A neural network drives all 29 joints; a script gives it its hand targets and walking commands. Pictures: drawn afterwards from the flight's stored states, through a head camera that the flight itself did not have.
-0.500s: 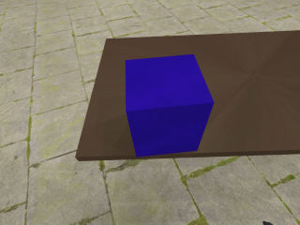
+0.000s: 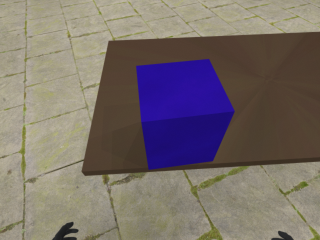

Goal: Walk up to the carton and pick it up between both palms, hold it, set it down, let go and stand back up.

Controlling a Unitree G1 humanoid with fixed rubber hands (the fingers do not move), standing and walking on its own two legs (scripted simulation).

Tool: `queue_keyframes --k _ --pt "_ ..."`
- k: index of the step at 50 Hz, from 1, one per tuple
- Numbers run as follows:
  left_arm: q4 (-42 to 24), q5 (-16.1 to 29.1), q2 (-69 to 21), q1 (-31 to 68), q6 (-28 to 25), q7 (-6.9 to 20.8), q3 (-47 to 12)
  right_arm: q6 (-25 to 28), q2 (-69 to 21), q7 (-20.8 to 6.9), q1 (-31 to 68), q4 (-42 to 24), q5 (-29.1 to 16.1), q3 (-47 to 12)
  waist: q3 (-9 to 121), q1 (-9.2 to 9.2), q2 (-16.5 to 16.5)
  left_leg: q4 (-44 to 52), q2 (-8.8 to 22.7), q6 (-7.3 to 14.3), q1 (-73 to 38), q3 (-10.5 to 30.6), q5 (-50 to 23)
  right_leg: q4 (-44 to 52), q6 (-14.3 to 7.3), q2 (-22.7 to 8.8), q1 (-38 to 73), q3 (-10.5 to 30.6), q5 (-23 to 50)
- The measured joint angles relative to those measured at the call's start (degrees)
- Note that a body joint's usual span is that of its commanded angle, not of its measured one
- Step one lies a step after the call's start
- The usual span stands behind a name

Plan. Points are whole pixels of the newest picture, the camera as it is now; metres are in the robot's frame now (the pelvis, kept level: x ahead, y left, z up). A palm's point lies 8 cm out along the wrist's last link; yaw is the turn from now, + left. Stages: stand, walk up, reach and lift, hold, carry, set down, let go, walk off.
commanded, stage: walk up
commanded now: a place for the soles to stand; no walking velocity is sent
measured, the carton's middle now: (177, 117) +0.44 -0.03 +0.02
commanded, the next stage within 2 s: reach and lift in 1.96 s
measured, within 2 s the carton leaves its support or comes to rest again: neither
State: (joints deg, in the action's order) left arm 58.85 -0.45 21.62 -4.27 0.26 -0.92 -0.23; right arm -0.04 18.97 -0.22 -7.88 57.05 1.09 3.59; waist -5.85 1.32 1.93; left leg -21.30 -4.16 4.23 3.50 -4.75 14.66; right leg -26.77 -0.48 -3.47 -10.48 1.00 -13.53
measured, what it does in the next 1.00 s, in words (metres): stands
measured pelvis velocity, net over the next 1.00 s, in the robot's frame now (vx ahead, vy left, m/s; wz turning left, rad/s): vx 0.01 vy -0.01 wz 0.05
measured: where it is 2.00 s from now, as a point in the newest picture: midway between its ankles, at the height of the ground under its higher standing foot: outside the picture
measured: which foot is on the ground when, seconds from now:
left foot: down 0.00-1.00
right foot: down 0.00-1.00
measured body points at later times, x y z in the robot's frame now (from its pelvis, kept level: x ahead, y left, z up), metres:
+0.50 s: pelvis +0.00 -0.02 +0.00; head -0.01 -0.02 +0.45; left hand +0.05 +0.28 -0.13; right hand +0.10 -0.32 -0.12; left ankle -0.03 +0.07 -0.74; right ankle +0.02 -0.15 -0.74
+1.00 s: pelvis +0.01 -0.01 +0.00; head +0.01 -0.01 +0.45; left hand +0.08 +0.29 -0.12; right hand +0.11 -0.30 -0.12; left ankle -0.03 +0.07 -0.74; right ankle +0.02 -0.15 -0.74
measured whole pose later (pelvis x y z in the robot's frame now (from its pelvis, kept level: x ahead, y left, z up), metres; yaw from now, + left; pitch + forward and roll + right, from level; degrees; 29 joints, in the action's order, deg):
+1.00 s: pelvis +0.01 -0.01 +0.00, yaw +3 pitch -3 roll +0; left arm 62.0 -0.8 19.8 -7.7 -1.5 -0.7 0.6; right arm -0.1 19.1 -0.5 -7.7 60.8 0.8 2.6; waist -2.0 -0.1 -0.3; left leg -19.5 -3.2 3.3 3.1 -1.2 13.8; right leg -21.1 1.6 -2.9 -7.2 -2.6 -11.2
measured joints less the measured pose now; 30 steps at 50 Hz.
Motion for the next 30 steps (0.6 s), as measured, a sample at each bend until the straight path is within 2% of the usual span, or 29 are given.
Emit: queue_keyframes --k 4,7,10,17,30 --pt "0.3 -0.6 -1.5 -0.2 -0.9 0.1 0.0 -0.7 1.0 -0.2 -1.0 0.4 -0.4 0.2 0.2 0.68 -2.8 -1.4 1.4 -0.6 0.8 1.2 0.5 3.7 2.5 1.1 1.9 -1.4 2.5" --pt "0.1 -1.0 -1.6 -1.1 -1.7 0.0 0.3 -1.0 1.2 -0.2 -1.3 1.0 -0.4 0.1 0.5 0.33 -3.6 -4.2 1.9 -2.5 1.7 1.8 2.0 2.4 2.0 1.4 1.7 -2.0 1.7" --pt "1.2 -0.7 -1.5 -2.0 -1.2 0.0 0.6 -0.5 0.9 -0.4 -2.0 2.3 -0.2 -0.1 1.9 -0.14 -2.9 -1.4 0.9 -0.7 0.1 2.2 0.7 1.4 1.9 0.5 1.9 -2.3 0.7" --pt "2.8 -0.5 -1.0 -3.9 -1.3 0.2 1.1 -0.3 0.0 -0.9 -1.4 3.0 0.0 -0.7 3.8 -1.28 -2.0 0.2 1.5 -1.4 -1.2 2.6 -0.2 3.2 1.6 1.0 3.3 -2.7 1.6" --pt "4.1 -0.8 -2.1 -5.1 -1.8 0.8 1.0 0.0 0.6 -0.9 -0.3 3.6 0.1 -0.5 3.1 -2.0 -1.9 1.3 1.6 -1.5 0.4 3.1 -1.5 5.6 1.5 1.2 2.5 -3.3 3.5"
